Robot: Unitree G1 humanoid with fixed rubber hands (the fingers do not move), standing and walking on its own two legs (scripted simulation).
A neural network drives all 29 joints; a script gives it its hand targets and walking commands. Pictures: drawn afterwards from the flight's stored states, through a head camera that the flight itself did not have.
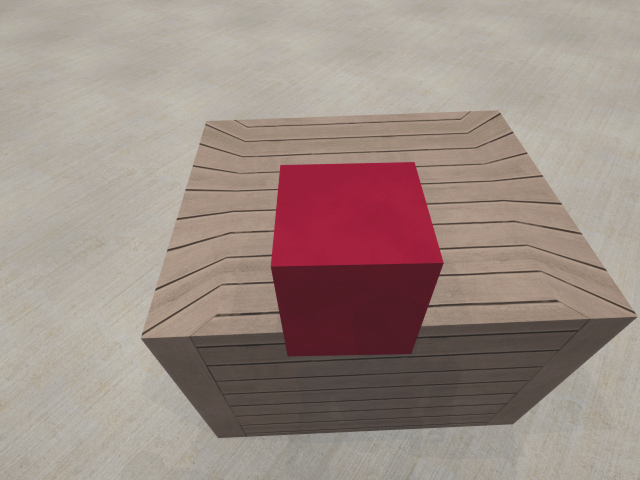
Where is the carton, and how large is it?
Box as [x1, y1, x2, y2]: [271, 162, 443, 355]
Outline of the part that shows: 414,162 280,165 271,269 287,355 382,354 411,352 443,262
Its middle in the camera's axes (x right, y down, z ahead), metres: +0.05 +0.05 +0.62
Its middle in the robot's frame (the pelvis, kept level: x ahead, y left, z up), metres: +0.43 -0.01 -0.02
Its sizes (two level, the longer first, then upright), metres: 0.210 0.200 0.250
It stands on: a pedestal, 0.63 m high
